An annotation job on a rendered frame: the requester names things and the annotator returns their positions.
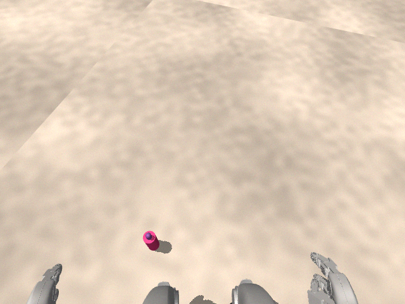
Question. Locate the left robot hand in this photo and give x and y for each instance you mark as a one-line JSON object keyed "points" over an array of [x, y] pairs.
{"points": [[45, 292]]}

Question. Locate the right robot hand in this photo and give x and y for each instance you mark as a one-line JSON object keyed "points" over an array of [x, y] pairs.
{"points": [[336, 290]]}

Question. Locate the bottle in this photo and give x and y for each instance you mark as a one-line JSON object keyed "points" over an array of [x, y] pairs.
{"points": [[151, 240]]}

